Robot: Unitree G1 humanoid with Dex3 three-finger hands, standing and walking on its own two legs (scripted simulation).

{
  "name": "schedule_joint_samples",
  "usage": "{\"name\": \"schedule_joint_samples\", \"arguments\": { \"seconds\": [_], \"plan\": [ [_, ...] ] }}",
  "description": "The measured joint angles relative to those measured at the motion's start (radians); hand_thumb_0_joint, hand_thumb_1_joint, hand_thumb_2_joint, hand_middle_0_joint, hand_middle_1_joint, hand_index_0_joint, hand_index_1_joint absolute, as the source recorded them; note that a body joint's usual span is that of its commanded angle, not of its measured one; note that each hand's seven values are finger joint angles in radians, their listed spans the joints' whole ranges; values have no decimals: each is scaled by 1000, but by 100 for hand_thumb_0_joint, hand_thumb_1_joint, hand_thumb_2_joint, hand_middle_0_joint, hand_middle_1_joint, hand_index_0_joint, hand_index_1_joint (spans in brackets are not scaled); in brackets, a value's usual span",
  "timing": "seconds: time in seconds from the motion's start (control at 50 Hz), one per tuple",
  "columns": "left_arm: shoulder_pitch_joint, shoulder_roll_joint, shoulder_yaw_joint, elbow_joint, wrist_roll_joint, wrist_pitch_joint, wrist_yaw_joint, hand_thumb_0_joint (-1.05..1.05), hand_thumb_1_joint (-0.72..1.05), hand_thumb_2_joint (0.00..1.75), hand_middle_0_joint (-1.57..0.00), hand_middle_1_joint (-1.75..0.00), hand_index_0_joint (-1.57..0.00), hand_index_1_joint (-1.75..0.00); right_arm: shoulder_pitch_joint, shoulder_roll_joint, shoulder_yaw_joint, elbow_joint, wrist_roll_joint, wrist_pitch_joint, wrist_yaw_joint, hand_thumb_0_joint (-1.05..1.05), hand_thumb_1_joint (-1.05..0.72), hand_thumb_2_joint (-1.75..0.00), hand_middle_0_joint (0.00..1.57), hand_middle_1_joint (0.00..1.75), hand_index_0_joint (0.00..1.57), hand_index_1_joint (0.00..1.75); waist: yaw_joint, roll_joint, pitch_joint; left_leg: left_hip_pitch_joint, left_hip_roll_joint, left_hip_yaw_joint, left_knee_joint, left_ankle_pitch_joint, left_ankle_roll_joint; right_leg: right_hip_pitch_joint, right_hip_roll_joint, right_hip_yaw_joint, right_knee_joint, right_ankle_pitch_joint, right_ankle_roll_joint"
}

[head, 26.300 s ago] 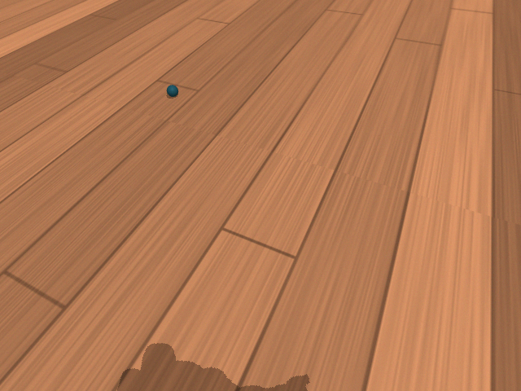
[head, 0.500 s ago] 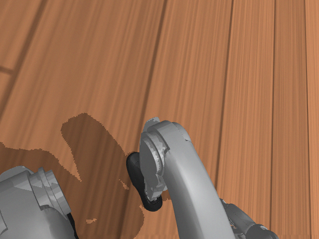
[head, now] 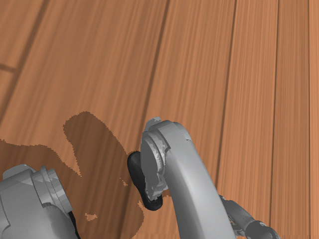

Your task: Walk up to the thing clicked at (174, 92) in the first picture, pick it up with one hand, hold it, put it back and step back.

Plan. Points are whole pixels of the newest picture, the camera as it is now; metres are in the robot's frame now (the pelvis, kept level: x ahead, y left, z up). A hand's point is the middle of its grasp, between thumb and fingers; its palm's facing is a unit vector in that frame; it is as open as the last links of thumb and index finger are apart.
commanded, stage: open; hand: left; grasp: from above
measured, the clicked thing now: out of the picture +0.47 +0.36 -0.27
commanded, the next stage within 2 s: withdraw in 0.14 s
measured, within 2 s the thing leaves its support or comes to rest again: neither
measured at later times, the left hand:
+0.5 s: hand out of the picture +0.48 +0.37 -0.19, palm faces -0.31 -0.11 -0.94, open 14.0 cm
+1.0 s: hand out of the picture +0.43 +0.37 -0.10, palm faces -0.49 -0.15 -0.86, open 14.0 cm
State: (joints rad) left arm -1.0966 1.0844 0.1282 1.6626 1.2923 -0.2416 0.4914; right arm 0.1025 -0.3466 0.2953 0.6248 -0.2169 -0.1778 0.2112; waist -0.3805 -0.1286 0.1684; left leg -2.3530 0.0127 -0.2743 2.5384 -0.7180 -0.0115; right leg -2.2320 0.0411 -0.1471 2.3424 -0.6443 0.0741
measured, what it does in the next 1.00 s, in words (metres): stands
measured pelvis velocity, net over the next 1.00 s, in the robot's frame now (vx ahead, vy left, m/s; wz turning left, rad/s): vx -0.01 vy -0.01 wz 0.10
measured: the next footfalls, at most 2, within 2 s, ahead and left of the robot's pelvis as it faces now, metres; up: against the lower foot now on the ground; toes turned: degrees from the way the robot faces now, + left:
none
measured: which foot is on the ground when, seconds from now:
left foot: down 0.00-1.00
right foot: down 0.00-1.00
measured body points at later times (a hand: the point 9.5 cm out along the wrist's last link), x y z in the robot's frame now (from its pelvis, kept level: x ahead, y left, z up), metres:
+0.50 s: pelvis +0.00 +0.00 +0.00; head +0.26 +0.13 +0.34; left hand +0.49 +0.37 -0.14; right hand +0.06 -0.26 -0.06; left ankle +0.06 +0.13 -0.27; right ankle +0.12 -0.13 -0.27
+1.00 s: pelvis -0.01 -0.01 +0.04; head +0.22 +0.11 +0.41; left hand +0.45 +0.37 -0.05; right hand +0.09 -0.28 -0.04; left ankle +0.06 +0.13 -0.27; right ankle +0.12 -0.13 -0.27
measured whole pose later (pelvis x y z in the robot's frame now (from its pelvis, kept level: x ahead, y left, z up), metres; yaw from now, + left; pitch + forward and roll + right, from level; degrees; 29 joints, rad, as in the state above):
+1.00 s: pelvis -0.01 -0.01 +0.04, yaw +6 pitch +33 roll -11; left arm -1.02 0.89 0.05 1.29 1.19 -0.30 0.10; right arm 0.15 -0.34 0.14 0.62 -0.11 0.03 0.11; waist -0.25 -0.02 0.00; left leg -2.29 0.00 -0.18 2.34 -0.64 -0.01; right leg -2.18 -0.01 -0.08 2.22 -0.62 0.05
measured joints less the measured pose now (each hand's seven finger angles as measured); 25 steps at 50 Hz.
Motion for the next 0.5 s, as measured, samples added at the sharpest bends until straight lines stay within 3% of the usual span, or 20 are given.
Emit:
{"name": "schedule_joint_samples", "arguments": {
  "seconds": [0.32,0.42,0.5],
  "plan": [
    [-8,10,-8,13,25,-15,19,0,-46,98,-9,-109,-11,-107,10,-4,6,-1,-9,8,-6,0,-90,-89,21,30,20,30,-4,-6,-1,0,1,-4,2,7,-1,-1,2,-3,-1,9,-1],
    [0,-10,10,-64,25,2,15,0,-49,98,-9,-106,-10,-105,26,3,-4,5,-3,5,-2,0,-91,-90,21,30,20,30,6,3,-20,-3,0,-1,-4,6,-4,-6,0,-1,-2,7,-5],
    [38,-49,30,-175,6,38,-15,0,-51,99,-9,-104,-10,-103,49,13,-39,8,10,15,6,0,-91,-90,21,30,20,30,24,36,-65,-10,-4,6,-16,4,-7,-14,-8,2,-7,-1,-13]
  ]
}}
